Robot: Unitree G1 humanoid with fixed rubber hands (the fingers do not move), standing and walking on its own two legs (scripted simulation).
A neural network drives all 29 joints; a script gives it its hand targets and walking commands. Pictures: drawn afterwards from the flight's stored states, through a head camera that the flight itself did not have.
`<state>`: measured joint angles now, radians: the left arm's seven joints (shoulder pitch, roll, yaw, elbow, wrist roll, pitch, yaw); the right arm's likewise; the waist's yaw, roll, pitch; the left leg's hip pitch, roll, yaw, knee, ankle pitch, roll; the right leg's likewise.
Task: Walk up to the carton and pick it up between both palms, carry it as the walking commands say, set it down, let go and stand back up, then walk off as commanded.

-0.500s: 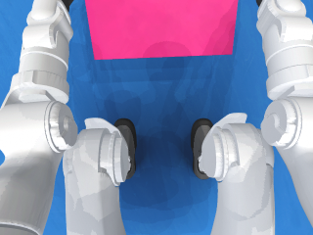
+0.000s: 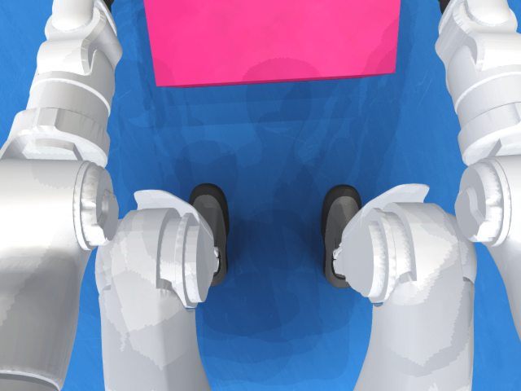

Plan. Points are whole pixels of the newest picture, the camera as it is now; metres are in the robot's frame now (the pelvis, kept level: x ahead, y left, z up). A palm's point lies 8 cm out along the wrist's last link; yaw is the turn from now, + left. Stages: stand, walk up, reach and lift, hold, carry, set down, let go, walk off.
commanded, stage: set down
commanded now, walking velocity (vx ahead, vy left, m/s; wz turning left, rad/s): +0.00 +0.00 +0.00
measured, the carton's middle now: (270, 5) +0.53 +0.01 -0.28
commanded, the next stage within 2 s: let go in 1.80 s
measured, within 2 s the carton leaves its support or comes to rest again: neither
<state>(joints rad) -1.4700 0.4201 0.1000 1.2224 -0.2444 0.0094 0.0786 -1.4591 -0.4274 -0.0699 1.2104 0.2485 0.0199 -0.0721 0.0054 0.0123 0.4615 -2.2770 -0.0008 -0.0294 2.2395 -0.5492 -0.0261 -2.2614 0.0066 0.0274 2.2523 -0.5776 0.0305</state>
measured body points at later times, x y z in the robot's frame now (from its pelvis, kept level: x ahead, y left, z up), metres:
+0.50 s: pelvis +0.00 +0.00 +0.00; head +0.37 +0.00 +0.25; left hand +0.56 +0.23 -0.16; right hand +0.56 -0.23 -0.16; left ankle +0.12 +0.13 -0.32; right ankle +0.11 -0.13 -0.32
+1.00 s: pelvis +0.01 +0.00 +0.10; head +0.35 +0.00 +0.39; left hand +0.56 +0.24 -0.01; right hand +0.57 -0.24 -0.01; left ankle +0.12 +0.13 -0.32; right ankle +0.11 -0.13 -0.32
